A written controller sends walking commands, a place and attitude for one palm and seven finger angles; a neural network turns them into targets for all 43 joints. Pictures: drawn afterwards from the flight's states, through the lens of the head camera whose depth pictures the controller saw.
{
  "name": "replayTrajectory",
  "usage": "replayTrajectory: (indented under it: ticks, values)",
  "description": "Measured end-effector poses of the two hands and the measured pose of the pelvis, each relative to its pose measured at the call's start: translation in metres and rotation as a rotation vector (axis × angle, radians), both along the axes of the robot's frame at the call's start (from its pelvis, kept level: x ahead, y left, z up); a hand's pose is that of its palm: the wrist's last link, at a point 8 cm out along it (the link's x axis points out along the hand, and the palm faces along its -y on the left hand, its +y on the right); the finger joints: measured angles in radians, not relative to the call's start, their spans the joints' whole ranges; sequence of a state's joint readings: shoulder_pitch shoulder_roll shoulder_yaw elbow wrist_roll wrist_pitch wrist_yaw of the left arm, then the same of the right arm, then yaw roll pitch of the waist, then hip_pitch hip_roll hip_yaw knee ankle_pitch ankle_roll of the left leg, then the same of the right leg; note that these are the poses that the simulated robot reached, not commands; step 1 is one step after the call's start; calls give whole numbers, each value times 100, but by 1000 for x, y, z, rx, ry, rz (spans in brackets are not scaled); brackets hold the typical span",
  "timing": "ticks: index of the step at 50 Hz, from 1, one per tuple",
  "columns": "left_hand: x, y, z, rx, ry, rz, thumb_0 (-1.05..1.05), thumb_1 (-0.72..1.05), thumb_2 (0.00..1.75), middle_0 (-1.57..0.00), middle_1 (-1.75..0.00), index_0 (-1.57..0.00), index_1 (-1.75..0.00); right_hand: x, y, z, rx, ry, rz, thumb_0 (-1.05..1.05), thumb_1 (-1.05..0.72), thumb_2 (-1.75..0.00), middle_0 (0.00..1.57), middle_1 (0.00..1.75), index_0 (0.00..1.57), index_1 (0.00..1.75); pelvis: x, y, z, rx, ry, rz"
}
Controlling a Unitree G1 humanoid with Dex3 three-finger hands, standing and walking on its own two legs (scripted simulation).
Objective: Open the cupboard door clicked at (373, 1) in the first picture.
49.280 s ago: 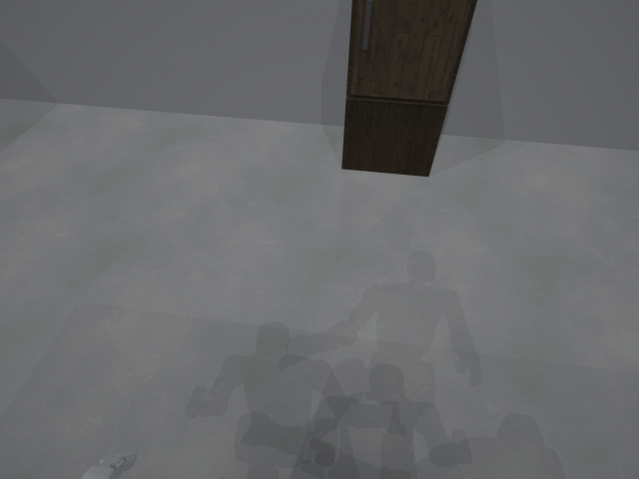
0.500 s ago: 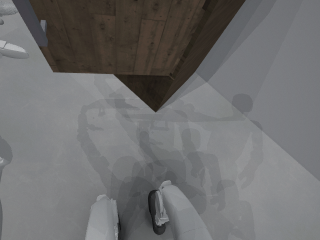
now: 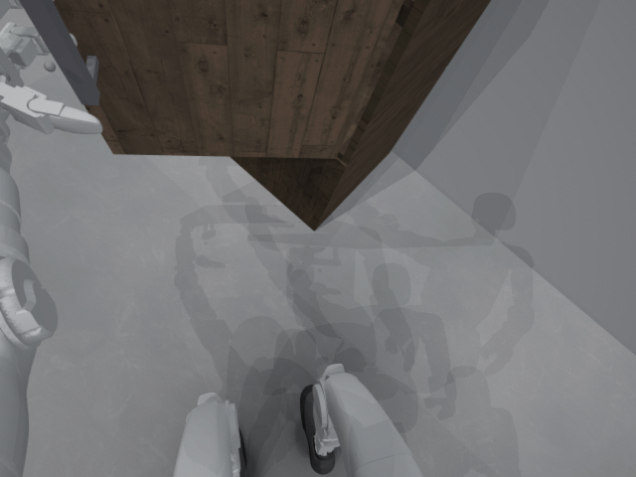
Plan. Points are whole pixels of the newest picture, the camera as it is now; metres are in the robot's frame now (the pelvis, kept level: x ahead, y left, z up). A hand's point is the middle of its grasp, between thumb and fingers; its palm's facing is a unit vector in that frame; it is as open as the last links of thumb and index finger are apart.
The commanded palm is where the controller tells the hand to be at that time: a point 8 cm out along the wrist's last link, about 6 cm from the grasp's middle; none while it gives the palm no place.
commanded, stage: slide the fingers in behind the handle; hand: left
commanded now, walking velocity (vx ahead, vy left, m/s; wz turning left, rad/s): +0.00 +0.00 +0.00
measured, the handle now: (63, 28) +0.61 +0.20 +0.06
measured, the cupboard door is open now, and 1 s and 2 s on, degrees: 46 45 47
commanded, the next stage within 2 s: close the thumb around the handle in 0.86 s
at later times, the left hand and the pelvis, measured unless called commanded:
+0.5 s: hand (88, 69) +0.56 +0.18 +0.06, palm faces -0.06 -1.00 -0.02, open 14.0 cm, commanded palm +0.55 +0.21 +0.06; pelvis +0.00 +0.00 +0.00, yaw +1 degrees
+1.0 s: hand (88, 66) +0.56 +0.18 +0.06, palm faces -0.05 -1.00 -0.02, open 14.0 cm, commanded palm +0.55 +0.21 +0.06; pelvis +0.00 +0.00 +0.00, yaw +1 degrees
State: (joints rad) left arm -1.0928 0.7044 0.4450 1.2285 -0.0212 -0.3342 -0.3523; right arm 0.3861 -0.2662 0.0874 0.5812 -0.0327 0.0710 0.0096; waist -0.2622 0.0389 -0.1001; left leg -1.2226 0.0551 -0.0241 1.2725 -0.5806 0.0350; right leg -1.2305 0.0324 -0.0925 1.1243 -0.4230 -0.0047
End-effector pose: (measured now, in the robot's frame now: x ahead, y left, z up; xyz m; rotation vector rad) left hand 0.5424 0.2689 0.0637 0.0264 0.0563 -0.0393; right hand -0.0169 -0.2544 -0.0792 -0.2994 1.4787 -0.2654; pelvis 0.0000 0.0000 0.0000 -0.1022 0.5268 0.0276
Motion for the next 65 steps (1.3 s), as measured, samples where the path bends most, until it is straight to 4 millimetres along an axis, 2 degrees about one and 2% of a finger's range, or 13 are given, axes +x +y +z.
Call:
replayTrajectory:
  ticks: [27,51,57,65]
  values:
    - [0,-37,-3,-22,5,-16,-1,-50,30,-30,-120,-30,-120,-8,-1,-4,29,25,-8,1,-91,-90,20,29,20,30,-1,-3,1,13,-5,4]
    - [1,-35,-1,-2,-12,-9,-1,-49,31,-30,-120,-30,-120,-4,-4,-6,24,14,-6,1,-91,-90,20,29,20,30,0,-5,0,16,-3,3]
    - [2,-34,-3,-16,8,0,-1,-37,36,-31,-121,-31,-121,-4,-3,-6,24,11,-10,1,-91,-90,20,29,20,30,0,-4,1,16,-4,-1]
    - [2,-28,-4,-3,0,0,-1,-1,52,-34,-125,-33,-125,-5,-1,-5,24,16,-9,1,-91,-90,20,29,20,30,0,-3,0,14,-1,0]
